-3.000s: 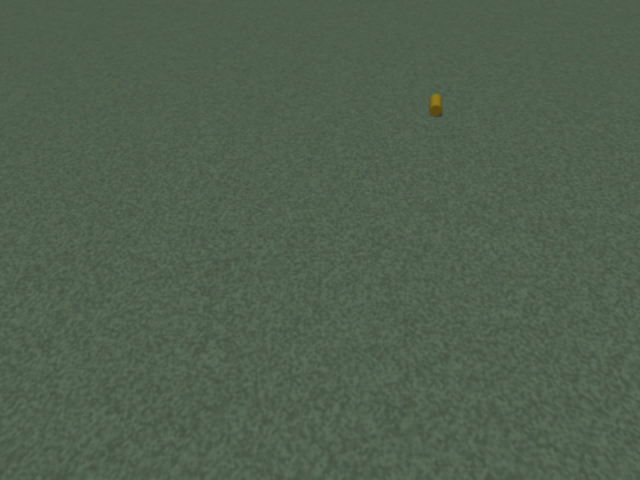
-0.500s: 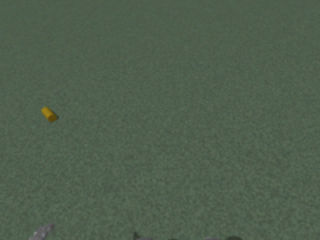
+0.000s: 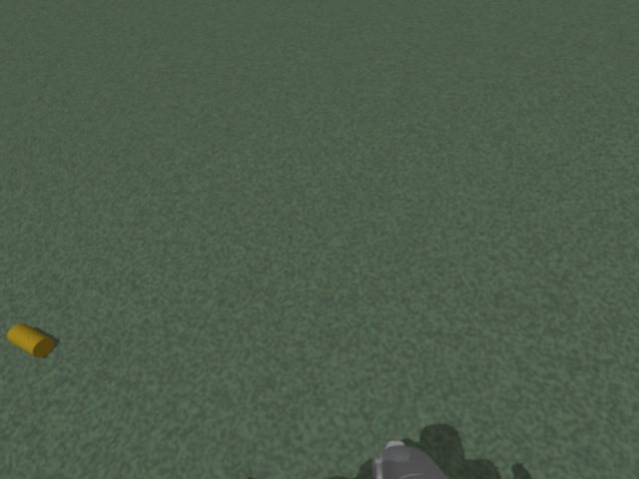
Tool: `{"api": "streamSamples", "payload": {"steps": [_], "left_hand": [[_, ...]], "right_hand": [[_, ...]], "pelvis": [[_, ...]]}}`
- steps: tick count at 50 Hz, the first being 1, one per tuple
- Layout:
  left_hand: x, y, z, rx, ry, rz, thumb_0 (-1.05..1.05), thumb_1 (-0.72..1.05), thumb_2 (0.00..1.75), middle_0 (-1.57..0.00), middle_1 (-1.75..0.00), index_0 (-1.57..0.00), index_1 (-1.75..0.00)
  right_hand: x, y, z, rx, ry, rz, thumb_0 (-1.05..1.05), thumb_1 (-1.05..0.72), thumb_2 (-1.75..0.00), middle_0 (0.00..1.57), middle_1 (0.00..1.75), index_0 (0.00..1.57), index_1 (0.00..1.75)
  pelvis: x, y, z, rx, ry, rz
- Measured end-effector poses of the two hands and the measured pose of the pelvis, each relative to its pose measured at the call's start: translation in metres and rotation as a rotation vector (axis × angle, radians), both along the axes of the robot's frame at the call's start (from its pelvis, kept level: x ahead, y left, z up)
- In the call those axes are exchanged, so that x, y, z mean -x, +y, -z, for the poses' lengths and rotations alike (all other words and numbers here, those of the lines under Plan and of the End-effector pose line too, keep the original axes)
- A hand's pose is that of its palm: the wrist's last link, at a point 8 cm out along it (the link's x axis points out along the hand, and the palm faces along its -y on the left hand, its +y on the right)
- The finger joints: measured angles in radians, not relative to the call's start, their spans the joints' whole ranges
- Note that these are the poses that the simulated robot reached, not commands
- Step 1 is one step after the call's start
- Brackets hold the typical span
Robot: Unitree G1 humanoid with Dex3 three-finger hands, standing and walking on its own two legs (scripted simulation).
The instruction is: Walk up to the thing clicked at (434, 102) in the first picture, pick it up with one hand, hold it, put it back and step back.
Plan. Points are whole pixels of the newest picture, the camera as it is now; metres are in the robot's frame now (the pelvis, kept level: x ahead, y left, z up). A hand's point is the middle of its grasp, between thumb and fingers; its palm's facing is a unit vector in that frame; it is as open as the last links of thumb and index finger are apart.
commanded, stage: walk up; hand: left
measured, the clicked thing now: (30, 340) +0.77 +1.02 -0.72
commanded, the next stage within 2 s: none
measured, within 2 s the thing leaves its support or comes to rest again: neither
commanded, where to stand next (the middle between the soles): +0.31 +1.02 m, yaw -32 degrees
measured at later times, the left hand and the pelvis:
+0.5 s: hand out of the picture +0.22 +0.55 -0.14, palm faces -0.15 -0.75 -0.64, open 7.4 cm; pelvis +0.11 +0.22 -0.03, yaw -9 degrees
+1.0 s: hand out of the picture +0.32 +0.69 -0.11, palm faces -0.24 -0.74 -0.63, open 7.4 cm; pelvis +0.17 +0.40 -0.02, yaw -15 degrees
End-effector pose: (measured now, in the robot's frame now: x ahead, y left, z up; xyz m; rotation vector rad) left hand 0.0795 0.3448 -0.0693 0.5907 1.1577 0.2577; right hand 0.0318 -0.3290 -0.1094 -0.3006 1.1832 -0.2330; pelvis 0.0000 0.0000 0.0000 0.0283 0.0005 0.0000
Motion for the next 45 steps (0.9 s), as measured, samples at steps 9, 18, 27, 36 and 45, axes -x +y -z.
{"api": "streamSamples", "payload": {"steps": [9, 18, 27, 36, 45], "left_hand": [[-0.055, 0.051, -0.017, -0.061, -0.121, 0.017, 0.0, 0.9, 0.9, -0.21, -0.3, -0.21, -0.3], [-0.087, 0.144, -0.018, -0.08, -0.079, 0.059, 0.0, 0.9, 0.9, -0.21, -0.3, -0.21, -0.3], [-0.152, 0.245, 0.02, -0.073, 0.002, 0.081, 0.01, 0.9, 0.9, -0.21, -0.3, -0.21, -0.3], [-0.225, 0.246, 0.016, 0.039, -0.015, 0.228, 0.01, 0.9, 0.9, -0.21, -0.3, -0.21, -0.3], [-0.239, 0.312, 0.001, -0.018, -0.124, 0.227, 0.0, 0.9, 0.9, -0.21, -0.3, -0.21, -0.3]], "right_hand": [[-0.042, 0.06, 0.033, -0.07, 0.029, 0.01, 0.01, -0.91, -0.9, 0.2, 0.3, 0.21, 0.3], [-0.103, 0.122, 0.015, -0.026, -0.064, 0.01, 0.01, -0.91, -0.9, 0.2, 0.3, 0.21, 0.3], [-0.103, 0.211, -0.003, 0.075, -0.06, 0.095, 0.01, -0.91, -0.9, 0.2, 0.3, 0.21, 0.3], [-0.074, 0.292, 0.004, 0.018, 0.026, 0.216, 0.01, -0.9, -0.9, 0.2, 0.3, 0.21, 0.3], [-0.126, 0.357, 0.029, -0.04, -0.01, 0.158, 0.01, -0.91, -0.9, 0.2, 0.3, 0.21, 0.3]], "pelvis": [[-0.039, 0.053, 0.011, 0.057, -0.036, 0.045], [-0.077, 0.138, 0.013, 0.062, -0.015, 0.109], [-0.114, 0.233, 0.021, 0.039, -0.002, 0.179], [-0.146, 0.29, 0.007, 0.025, -0.008, 0.24], [-0.159, 0.353, 0.018, 0.062, -0.035, 0.244]]}}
